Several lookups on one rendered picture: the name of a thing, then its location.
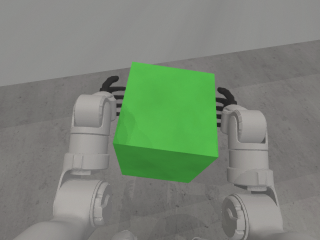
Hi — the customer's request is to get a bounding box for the right robot forearm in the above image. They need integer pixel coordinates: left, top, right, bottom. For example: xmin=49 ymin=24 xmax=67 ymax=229
xmin=220 ymin=104 xmax=283 ymax=227

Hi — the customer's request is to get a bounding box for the left robot upper arm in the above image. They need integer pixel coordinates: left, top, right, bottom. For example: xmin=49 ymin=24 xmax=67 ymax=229
xmin=13 ymin=178 xmax=113 ymax=240

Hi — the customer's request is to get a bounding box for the left robot forearm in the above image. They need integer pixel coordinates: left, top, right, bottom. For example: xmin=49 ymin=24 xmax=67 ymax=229
xmin=53 ymin=91 xmax=117 ymax=216

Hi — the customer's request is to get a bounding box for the robot right hand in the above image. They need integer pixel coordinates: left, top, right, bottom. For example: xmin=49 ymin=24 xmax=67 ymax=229
xmin=215 ymin=87 xmax=237 ymax=128

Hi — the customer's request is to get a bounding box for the right robot upper arm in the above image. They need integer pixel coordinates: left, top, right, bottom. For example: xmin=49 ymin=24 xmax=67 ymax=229
xmin=221 ymin=193 xmax=317 ymax=240

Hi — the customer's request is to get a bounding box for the robot left hand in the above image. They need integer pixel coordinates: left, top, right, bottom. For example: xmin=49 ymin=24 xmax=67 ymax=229
xmin=99 ymin=76 xmax=126 ymax=116

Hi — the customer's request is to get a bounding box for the carton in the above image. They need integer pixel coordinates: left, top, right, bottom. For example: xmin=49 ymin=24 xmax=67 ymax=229
xmin=113 ymin=61 xmax=219 ymax=183

